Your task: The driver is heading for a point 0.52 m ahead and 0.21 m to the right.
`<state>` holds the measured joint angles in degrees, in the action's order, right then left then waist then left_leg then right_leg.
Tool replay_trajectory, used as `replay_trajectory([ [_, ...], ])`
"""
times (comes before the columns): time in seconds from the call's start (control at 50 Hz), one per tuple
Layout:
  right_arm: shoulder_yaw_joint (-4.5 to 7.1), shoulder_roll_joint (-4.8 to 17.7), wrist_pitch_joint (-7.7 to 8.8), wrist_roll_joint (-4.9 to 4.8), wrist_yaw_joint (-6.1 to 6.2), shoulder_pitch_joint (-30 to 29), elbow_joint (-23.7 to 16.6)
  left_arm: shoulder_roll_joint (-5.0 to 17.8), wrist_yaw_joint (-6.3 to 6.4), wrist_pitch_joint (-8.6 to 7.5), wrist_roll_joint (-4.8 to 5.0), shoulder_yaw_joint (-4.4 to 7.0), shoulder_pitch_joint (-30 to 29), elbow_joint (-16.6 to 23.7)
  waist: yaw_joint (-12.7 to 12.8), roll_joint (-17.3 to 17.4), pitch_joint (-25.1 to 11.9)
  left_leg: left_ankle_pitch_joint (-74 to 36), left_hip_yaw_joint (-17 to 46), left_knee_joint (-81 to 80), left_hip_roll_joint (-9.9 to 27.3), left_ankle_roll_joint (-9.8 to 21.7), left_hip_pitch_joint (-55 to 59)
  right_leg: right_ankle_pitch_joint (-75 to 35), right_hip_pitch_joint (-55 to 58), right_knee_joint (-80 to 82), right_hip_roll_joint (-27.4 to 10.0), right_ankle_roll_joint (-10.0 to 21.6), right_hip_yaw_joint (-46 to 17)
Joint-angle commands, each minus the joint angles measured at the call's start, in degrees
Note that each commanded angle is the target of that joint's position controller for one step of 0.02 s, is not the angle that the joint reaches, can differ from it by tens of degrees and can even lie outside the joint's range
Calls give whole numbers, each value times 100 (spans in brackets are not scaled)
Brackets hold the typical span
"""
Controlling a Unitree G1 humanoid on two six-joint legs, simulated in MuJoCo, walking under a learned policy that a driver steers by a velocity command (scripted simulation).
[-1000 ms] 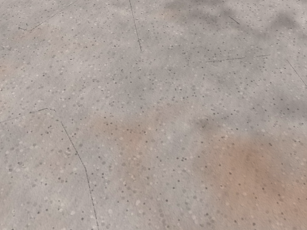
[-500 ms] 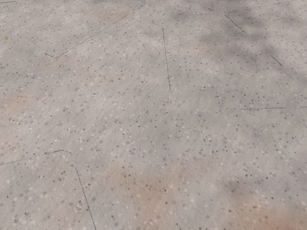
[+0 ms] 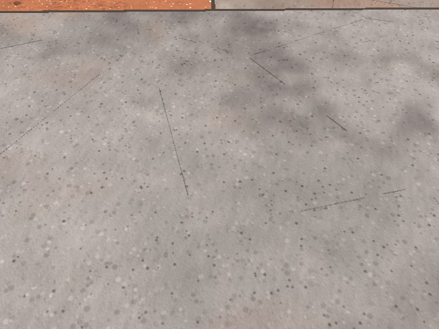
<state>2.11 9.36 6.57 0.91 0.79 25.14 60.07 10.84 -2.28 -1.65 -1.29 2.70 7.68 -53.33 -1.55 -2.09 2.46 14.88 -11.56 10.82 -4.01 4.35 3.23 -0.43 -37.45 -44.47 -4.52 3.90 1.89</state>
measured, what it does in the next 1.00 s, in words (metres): walks ahead, turning right: right foot, then left foot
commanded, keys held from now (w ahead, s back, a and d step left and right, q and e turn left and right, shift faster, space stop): w+e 0.60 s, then no key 0.40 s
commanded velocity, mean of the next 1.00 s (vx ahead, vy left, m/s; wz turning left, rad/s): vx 0.40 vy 0.00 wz -0.43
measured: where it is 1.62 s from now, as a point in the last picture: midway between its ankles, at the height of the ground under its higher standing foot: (254, 319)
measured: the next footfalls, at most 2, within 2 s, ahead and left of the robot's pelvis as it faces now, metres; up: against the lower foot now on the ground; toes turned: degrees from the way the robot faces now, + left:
right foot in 0.16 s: +0.24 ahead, -0.08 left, +0.00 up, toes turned -10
left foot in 0.70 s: +0.61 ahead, -0.03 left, +0.00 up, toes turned -24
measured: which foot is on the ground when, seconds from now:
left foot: down 0.00-0.18, up 0.20-0.68, down 0.70-1.00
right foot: up 0.00-0.14, down 0.16-0.72, up 0.74-1.00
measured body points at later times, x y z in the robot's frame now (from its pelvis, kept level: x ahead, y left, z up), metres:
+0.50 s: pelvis +0.27 -0.05 +0.00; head +0.30 -0.08 +0.45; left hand +0.34 +0.22 -0.12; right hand +0.38 -0.33 -0.12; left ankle +0.46 +0.09 -0.67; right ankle +0.20 -0.08 -0.74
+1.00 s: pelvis +0.48 -0.06 +0.00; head +0.52 -0.06 +0.45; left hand +0.69 +0.12 -0.14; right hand +0.43 -0.32 -0.12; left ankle +0.57 -0.02 -0.74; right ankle +0.44 -0.20 -0.70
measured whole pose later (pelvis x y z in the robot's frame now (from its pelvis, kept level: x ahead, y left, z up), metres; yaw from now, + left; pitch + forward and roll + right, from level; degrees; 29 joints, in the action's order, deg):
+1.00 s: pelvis +0.48 -0.06 +0.00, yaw -27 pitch +0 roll +0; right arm 0.2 12.4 3.6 1.3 -0.2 15.2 49.1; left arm 14.6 -0.2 1.1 -1.5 2.3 10.9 -48.4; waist -0.9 -2.1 3.8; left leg 5.8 -3.9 21.2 -1.4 3.7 -15.6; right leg 20.0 -25.3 -48.9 1.6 0.2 -4.6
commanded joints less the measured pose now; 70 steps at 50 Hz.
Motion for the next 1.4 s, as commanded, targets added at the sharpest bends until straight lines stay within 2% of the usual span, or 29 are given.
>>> replay_trajectory([
  [0.02, 108, 721, 42, 3, 87, 413, -105, 111, -33, -84, -10, -44, -776, 568, -98, 565, 457, -3369, 239, -182, 1673, 223, -84, -40, 30, 642, 168, 116, 459],
  [0.12, 195, 1048, -101, 59, 202, 204, -137, 400, 28, -94, -51, 115, 109, 432, 426, 863, -197, -6463, -165, 1755, 1886, 189, 557, 1234, 1276, 975, 873, 690, 878],
  [0.16, 237, 1166, -161, 18, 137, -45, -329, 810, 83, -147, -152, 327, 1470, 53, 1088, 609, -909, -5073, -250, 4161, 1778, 77, -511, 1253, 3212, 1734, 803, 1099, 313],
  [0.18, 154, 716, -141, -43, 56, 25, -633, 1403, 149, -144, -183, 495, 1739, 74, 970, -372, -1449, -1123, -263, 6189, 1159, -134, -2365, 1324, 4721, 1830, -789, 1655, -1886],
  [0.2, 184, 766, -94, -90, -33, -195, -999, 1658, 121, -68, -55, 542, 1634, 153, 758, -775, -1767, 1635, 794, 7521, 72, -285, -4077, 1030, 5485, 2696, -1634, 2381, -4581],
  [0.22, 192, 905, -31, -23, -67, -823, -1133, 1487, 153, -25, 46, 500, 1388, 121, 716, -29, -983, 984, 1373, 7333, 597, -215, -4725, 1081, 4982, 2856, -1418, 2091, -3635],
  [0.24, 176, 903, 36, -57, -85, -939, -1203, 1197, 174, -33, 82, 427, 1094, 153, 537, 209, -471, 486, 1332, 6838, 797, -221, -4599, 726, 4223, 3006, -1243, 1819, -3006],
  [0.28, 184, 841, -83, 89, -66, -785, -1134, 843, 220, -103, 123, 313, 702, 218, 75, 538, -83, 264, 1331, 5972, 1056, -369, -3899, -345, 3161, 3160, -652, 1386, -2086],
  [0.32, 172, 742, -306, 202, -117, -693, -1168, 860, 236, -223, 163, 281, 789, 221, -49, 322, -189, 241, 1265, 5584, 1087, -540, -3569, -980, 2879, 3185, -372, 1311, -1713],
  [0.38, 161, 737, -438, 192, -162, -1218, -1431, 1111, 230, -275, 161, 328, 1149, 198, 55, 119, -118, -261, 1109, 4960, 1079, -719, -3857, -1264, 2800, 3251, -152, 1180, -1537],
  [0.6, 29, 898, -350, 82, -243, -3255, -2369, 1265, 312, -197, 52, 333, 2130, 301, 738, -231, 45, -1242, 1162, 2597, 584, -575, -4409, -1747, 4180, 2756, -263, 921, -2180],
  [0.64, 31, 976, -273, 76, -204, -2792, -2285, 1302, 361, -196, 43, 335, 1905, 349, 480, -278, 10, -1176, 1115, 2006, 403, -378, -3519, -2658, 4041, 2356, -175, 628, -1990],
  [0.68, 130, 1217, -160, 87, -88, -1587, -1909, 1370, 335, -261, 75, 336, 1703, 383, -7, -275, -527, -1459, 967, 1539, 105, -132, -1897, -3895, 3864, 1179, 96, 271, -1812],
  [0.7, 174, 1368, -59, 154, -26, -832, -1753, 1289, 307, -312, 157, 311, 1577, 449, -381, -146, -955, -2377, 1283, 1355, 594, 31, -652, -3075, 3243, 107, 366, 134, -1708],
  [0.72, 226, 1789, -28, 259, 37, -115, -1734, 831, 318, -339, 240, 190, 1703, 693, -487, 799, -1837, -4948, 2605, 1884, 2215, 341, 734, 294, 2306, -1677, 874, -8, -1187],
  [0.74, 323, 2020, -132, 113, -36, -281, -1734, 821, 391, -255, 429, 226, 2736, 664, 77, 2061, -2805, -6697, 4569, 1791, 3358, 1390, 1571, 3595, 1319, -3180, 1589, -157, -900],
  [0.76, 247, 1514, -216, -26, -91, -746, -1910, 1157, 433, -146, 143, 253, 2634, 398, 175, 872, -2327, -5961, 4303, 1563, 3037, 1341, 764, 3092, 1130, -3477, 1167, -144, -1091],
  [0.8, 1, 755, -216, -20, -91, -1325, -1881, 960, 339, -64, 32, 206, 1853, 473, 241, 320, -989, -5045, 2860, 1134, 2269, 933, -548, 2708, 980, -2827, 828, -257, -1003],
  [0.84, -23, 835, -192, -24, -59, -1256, -1698, 810, 231, 109, -60, 166, 1758, 474, 342, 704, -632, -4834, 2192, 765, 1863, 728, -1310, 2462, 1396, -2252, 736, -326, -886],
  [0.94, -54, 982, -147, 46, -88, -1366, -1541, 624, 208, 279, -21, 56, 1563, 441, 540, 880, -818, -4592, 1534, 595, 1658, 779, -1863, 2082, 2005, -924, 700, -394, -608],
  [1.04, -13, 1148, -385, 38, -98, -1055, -1363, 625, 237, 369, -11, -76, 879, 448, 210, 1060, -647, -1404, 1766, 389, 1555, 679, -2089, 1884, 2524, 580, 550, -377, -223],
  [1.1, -49, 1059, -523, 11, -55, -1004, -1303, 610, 313, 256, -49, -140, 806, 369, 298, 663, -252, 186, 1956, 502, 1438, 305, -2631, 1271, 3225, 2119, 449, -214, -334],
  [1.12, -88, 926, -516, 21, -56, -920, -1306, 778, 360, 179, -98, -134, 851, 362, 278, 350, -241, 267, 1926, 705, 1320, 49, -2783, 1033, 3470, 2498, -53, -119, -943],
  [1.14, -113, 728, -506, -38, -82, -539, -1316, 1184, 404, 126, -72, -71, 648, 391, -107, -342, -190, 361, 1445, 1013, 755, -179, -2705, 754, 3193, 2703, -703, 122, -1740],
  [1.16, -149, 633, -556, -73, -64, -405, -1099, 935, 366, 101, 61, -128, 519, 265, -137, -538, -204, 117, 1231, 946, 622, -268, -1557, 1458, 2055, 2950, -780, 276, -1731],
  [1.18, -118, 752, -578, -61, -52, -510, -1030, 703, 344, 70, 83, -193, 352, 242, -158, -448, 7, -242, 1320, 918, 685, -308, -1179, 1959, 1727, 3051, -462, 99, -1540],
  [1.22, -60, 916, -581, -38, -55, -579, -928, 688, 362, 43, 86, -195, 445, 83, -73, -397, 90, -512, 1424, 909, 818, -265, -1147, 1912, 1874, 3034, -103, -107, -1215],
  [1.3, -87, 787, -544, -33, -33, -567, -684, 658, 388, 21, 111, -180, 730, -188, 42, 79, 34, -583, 1480, 759, 889, -264, -1448, 1154, 2485, 2796, -61, -51, -1066],
  [1.4, -102, 720, -567, -32, 12, -588, -423, 627, 410, 14, 109, -188, 782, -428, 70, 186, 0, -700, 1487, 743, 912, -273, -1320, 928, 2572, 2769, -43, -26, -1001],
])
